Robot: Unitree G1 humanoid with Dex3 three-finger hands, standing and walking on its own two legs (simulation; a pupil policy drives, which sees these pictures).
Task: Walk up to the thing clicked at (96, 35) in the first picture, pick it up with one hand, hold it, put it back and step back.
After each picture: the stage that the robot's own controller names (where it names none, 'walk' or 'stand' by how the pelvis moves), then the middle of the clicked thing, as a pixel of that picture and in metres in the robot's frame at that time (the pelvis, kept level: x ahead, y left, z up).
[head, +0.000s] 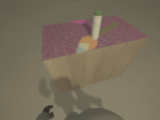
stand; (96, 26) +0.79 +0.02 +0.14
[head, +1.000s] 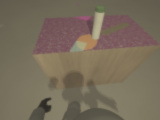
sink last; (97, 24) +0.72 +0.03 +0.17
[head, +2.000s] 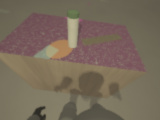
rise first; (72, 31) +0.55 +0.20 +0.17
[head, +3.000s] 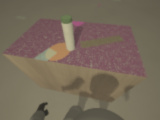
stand; (68, 35) +0.55 +0.22 +0.16
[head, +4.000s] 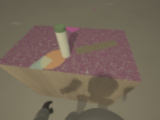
stand; (63, 43) +0.50 +0.24 +0.14
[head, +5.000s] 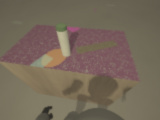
stand; (64, 41) +0.51 +0.25 +0.14
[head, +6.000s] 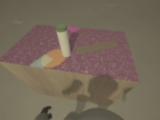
stand; (64, 42) +0.51 +0.25 +0.14
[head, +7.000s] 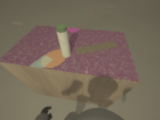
stand; (64, 42) +0.51 +0.25 +0.14
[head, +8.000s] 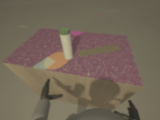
rise first; (66, 45) +0.50 +0.24 +0.14
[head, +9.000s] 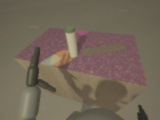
go down; (72, 43) +0.52 +0.24 +0.14
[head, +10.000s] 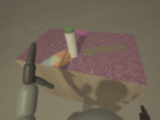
go down; (71, 43) +0.52 +0.24 +0.14
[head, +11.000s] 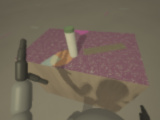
go down; (71, 43) +0.52 +0.24 +0.14
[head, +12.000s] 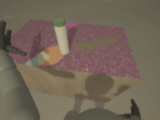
go down; (62, 38) +0.52 +0.22 +0.15
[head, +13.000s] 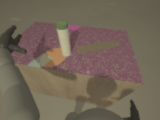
approach; (64, 40) +0.51 +0.22 +0.15
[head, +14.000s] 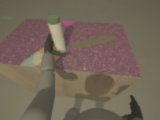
close in; (58, 36) +0.51 +0.24 +0.17
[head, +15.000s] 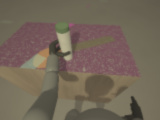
lift; (65, 44) +0.45 +0.18 +0.18
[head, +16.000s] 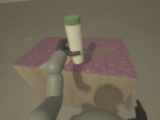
lift; (75, 42) +0.34 +0.11 +0.31
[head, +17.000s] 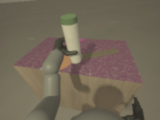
hold; (72, 42) +0.33 +0.13 +0.32
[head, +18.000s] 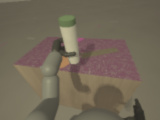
hold; (71, 43) +0.33 +0.14 +0.31
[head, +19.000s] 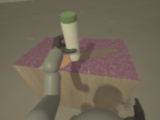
crouch; (71, 40) +0.34 +0.14 +0.33
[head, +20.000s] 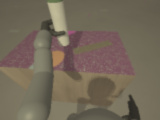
crouch; (60, 23) +0.46 +0.19 +0.33
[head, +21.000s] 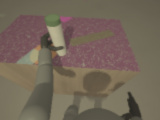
lower; (58, 38) +0.47 +0.21 +0.19
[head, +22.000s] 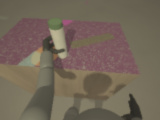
lower; (59, 41) +0.46 +0.21 +0.18
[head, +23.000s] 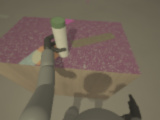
lower; (61, 40) +0.46 +0.20 +0.18
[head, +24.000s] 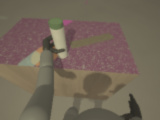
lower; (59, 41) +0.46 +0.21 +0.18
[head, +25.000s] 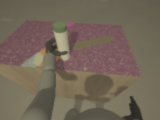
loosen; (62, 44) +0.45 +0.20 +0.18
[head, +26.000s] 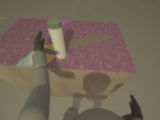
withdraw; (58, 41) +0.46 +0.21 +0.18
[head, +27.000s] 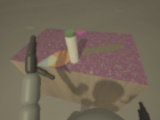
sink last; (72, 48) +0.45 +0.20 +0.16
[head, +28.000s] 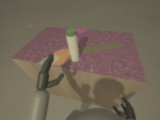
stand; (73, 46) +0.47 +0.20 +0.15
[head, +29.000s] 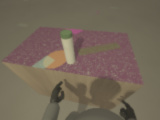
stand; (68, 49) +0.44 +0.20 +0.14
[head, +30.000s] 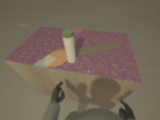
stand; (69, 48) +0.46 +0.20 +0.14
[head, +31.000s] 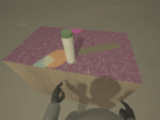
stand; (69, 48) +0.45 +0.21 +0.14
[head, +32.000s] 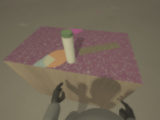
stand; (69, 48) +0.45 +0.21 +0.14
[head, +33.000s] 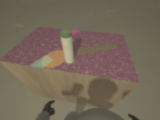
walk; (67, 48) +0.46 +0.20 +0.15
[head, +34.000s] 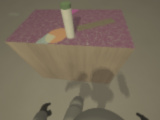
walk; (68, 22) +0.65 +0.23 +0.17
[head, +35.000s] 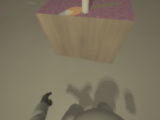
walk; out of the picture +1.05 +0.17 +0.17
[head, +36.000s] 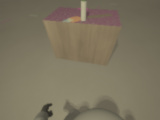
stand; (83, 10) +1.21 +0.22 +0.16
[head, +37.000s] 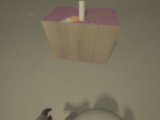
stand; (81, 9) +1.20 +0.23 +0.14
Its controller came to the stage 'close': yes
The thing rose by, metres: 0.21
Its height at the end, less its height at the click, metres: +0.00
